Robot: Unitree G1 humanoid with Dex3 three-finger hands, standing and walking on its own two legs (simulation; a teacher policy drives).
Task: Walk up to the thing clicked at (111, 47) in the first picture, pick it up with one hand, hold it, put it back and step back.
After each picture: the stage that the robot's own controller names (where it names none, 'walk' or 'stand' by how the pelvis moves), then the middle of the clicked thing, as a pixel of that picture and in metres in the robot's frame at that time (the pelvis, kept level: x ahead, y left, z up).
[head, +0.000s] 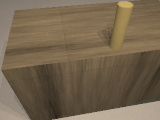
stand; (119, 27) +0.69 -0.18 +0.03
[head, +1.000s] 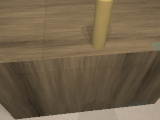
walk; (101, 24) +0.63 -0.06 +0.07
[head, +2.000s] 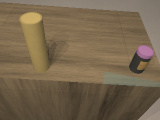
walk; (37, 46) +0.47 +0.22 +0.06
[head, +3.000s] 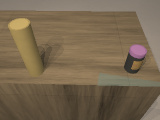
stand; (29, 50) +0.48 +0.23 +0.06
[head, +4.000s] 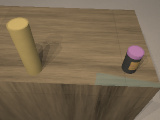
stand; (27, 50) +0.49 +0.23 +0.04
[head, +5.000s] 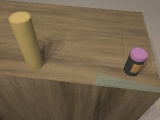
stand; (28, 44) +0.50 +0.23 +0.06
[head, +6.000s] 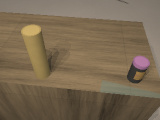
stand; (37, 55) +0.50 +0.21 +0.03
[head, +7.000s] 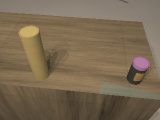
stand; (36, 56) +0.49 +0.21 +0.03
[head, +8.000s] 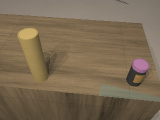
stand; (35, 58) +0.48 +0.21 +0.03
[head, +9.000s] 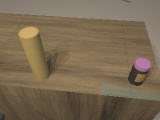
rise first; (36, 57) +0.48 +0.21 +0.03
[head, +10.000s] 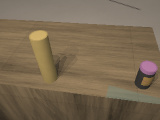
go down; (45, 59) +0.49 +0.20 +0.04
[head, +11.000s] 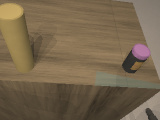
go down; (18, 43) +0.47 +0.19 +0.07
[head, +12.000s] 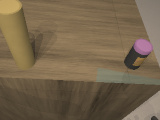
approach; (18, 40) +0.48 +0.19 +0.08
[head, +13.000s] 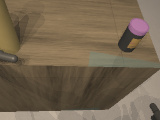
close in; out of the picture +0.50 +0.21 +0.12
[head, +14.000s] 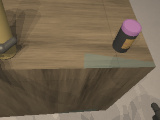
lift; out of the picture +0.51 +0.21 +0.12
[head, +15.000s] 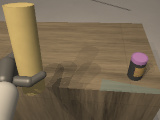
lift; (27, 52) +0.34 +0.16 +0.22
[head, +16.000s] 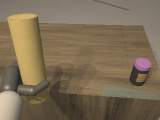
hold; (31, 61) +0.33 +0.16 +0.19
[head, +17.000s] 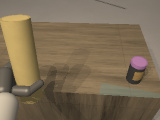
hold; (24, 62) +0.34 +0.18 +0.18
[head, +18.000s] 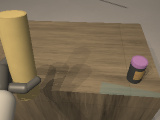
hold; (21, 59) +0.34 +0.19 +0.19
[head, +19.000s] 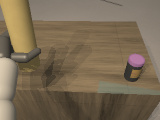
crouch; (21, 31) +0.42 +0.18 +0.23
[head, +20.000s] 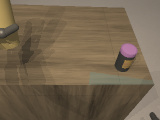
lower; out of the picture +0.51 +0.21 +0.22
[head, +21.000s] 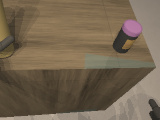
lower; out of the picture +0.52 +0.21 +0.12
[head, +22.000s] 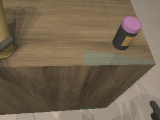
lower; out of the picture +0.51 +0.21 +0.12
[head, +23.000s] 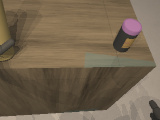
lower; out of the picture +0.51 +0.21 +0.12
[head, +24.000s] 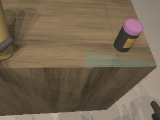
lower; out of the picture +0.51 +0.21 +0.12
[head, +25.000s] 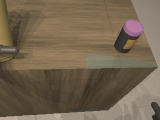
open; out of the picture +0.51 +0.21 +0.12
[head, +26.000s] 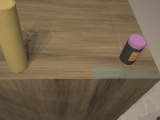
sink last; (11, 40) +0.48 +0.20 +0.10
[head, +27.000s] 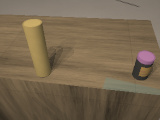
stand; (38, 50) +0.51 +0.22 +0.08
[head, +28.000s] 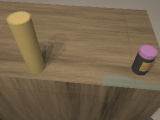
stand; (29, 47) +0.47 +0.22 +0.09
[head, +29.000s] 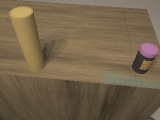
stand; (30, 43) +0.48 +0.21 +0.10
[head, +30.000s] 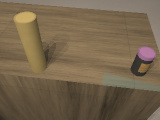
stand; (33, 46) +0.49 +0.21 +0.08
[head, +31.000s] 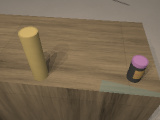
stand; (35, 56) +0.50 +0.22 +0.03
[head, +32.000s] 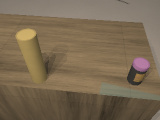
stand; (34, 59) +0.48 +0.22 +0.03
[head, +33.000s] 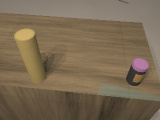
stand; (32, 59) +0.47 +0.22 +0.03
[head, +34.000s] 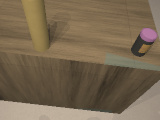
walk; (37, 24) +0.55 +0.18 +0.05
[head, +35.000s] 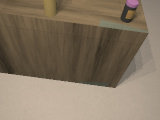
walk; out of the picture +0.83 +0.21 +0.04
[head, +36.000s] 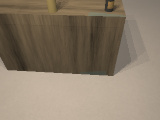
stand; out of the picture +1.13 +0.29 +0.04
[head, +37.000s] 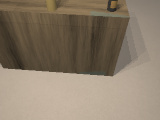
stand; out of the picture +1.08 +0.23 +0.03
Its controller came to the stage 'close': yes
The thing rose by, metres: 0.21
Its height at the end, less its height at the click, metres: +0.00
